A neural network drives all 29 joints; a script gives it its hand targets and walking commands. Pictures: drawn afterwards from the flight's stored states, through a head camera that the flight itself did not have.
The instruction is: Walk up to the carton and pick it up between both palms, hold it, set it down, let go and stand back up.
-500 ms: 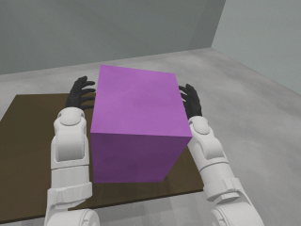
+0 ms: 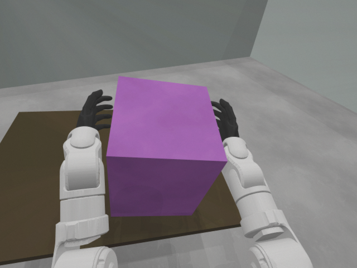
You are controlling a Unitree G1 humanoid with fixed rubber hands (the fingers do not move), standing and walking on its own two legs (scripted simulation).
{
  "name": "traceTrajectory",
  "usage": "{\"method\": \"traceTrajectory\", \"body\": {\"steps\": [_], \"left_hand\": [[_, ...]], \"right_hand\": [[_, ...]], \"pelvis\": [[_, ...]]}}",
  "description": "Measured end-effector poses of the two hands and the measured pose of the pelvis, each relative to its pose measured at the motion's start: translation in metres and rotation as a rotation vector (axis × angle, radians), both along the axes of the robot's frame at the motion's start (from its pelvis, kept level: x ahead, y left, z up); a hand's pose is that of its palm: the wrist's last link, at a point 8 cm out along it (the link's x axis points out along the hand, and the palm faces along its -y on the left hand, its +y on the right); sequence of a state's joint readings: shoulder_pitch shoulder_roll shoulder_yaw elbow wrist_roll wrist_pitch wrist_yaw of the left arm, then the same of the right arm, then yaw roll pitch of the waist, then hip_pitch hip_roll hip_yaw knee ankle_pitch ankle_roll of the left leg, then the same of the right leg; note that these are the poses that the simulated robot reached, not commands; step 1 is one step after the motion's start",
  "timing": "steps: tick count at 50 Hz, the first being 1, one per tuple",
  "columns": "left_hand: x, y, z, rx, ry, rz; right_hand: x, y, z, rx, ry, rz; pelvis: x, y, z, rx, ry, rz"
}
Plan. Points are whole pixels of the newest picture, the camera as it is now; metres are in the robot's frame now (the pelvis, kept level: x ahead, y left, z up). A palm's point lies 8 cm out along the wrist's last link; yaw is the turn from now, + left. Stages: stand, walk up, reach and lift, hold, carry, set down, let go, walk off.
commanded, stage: hold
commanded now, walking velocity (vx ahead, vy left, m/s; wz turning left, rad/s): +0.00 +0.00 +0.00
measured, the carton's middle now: (158, 152) +0.37 +0.02 +0.11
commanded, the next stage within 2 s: none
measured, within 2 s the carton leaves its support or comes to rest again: neither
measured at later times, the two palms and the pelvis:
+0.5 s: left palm (89, 129) +0.35 +0.16 +0.19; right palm (228, 135) +0.35 -0.13 +0.17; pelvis +0.00 +0.00 +0.00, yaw +0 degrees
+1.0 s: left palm (88, 129) +0.35 +0.16 +0.19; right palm (228, 135) +0.35 -0.13 +0.18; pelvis +0.00 +0.00 +0.00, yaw +0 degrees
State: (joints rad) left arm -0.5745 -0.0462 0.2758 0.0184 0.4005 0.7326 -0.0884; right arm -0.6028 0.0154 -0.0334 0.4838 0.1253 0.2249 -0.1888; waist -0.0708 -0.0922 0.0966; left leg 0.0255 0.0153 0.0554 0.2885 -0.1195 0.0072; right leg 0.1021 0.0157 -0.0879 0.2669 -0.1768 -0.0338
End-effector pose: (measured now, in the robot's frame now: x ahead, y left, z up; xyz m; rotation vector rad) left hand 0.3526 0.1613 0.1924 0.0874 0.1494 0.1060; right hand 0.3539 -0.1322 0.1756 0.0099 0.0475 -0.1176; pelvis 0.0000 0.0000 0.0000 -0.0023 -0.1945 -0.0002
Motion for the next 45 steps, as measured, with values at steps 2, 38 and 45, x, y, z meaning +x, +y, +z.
{"method": "traceTrajectory", "body": {"steps": [2,38,45], "left_hand": [[-0.0005,-0.0002,0.0003,0.001,-0.002,-0.001],[-0.0007,-0.0010,0.0001,0.000,-0.004,0.002],[-0.0009,-0.0012,-0.0021,-0.001,0.002,-0.001]], "right_hand": [[-0.0006,-0.0001,0.0002,0.002,-0.002,0.000],[0.0000,-0.0010,-0.0001,0.000,-0.006,0.002],[-0.0011,-0.0013,-0.0013,0.001,-0.001,-0.001]], "pelvis": [[0.0001,0.0004,0.0000,0.000,-0.001,0.000],[0.0006,-0.0009,-0.0001,0.000,-0.004,-0.002],[0.0001,-0.0004,-0.0002,0.000,-0.004,-0.001]]}}
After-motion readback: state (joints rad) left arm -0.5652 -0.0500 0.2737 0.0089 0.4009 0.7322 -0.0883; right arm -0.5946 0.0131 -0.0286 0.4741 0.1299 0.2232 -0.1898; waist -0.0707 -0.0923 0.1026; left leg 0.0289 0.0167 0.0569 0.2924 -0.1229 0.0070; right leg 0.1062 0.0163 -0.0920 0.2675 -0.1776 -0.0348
